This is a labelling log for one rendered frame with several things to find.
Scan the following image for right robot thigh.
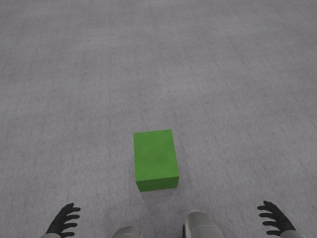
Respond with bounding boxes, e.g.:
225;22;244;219
184;212;224;238

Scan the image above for left robot thigh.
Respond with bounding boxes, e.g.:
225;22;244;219
111;226;144;238

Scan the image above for right robot hand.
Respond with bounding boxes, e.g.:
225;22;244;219
257;200;296;237

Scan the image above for carton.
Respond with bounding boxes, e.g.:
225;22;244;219
133;129;179;192

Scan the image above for left robot hand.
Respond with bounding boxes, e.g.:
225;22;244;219
46;203;81;238

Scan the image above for robot thigh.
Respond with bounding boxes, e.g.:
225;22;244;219
184;212;224;238
111;226;144;238

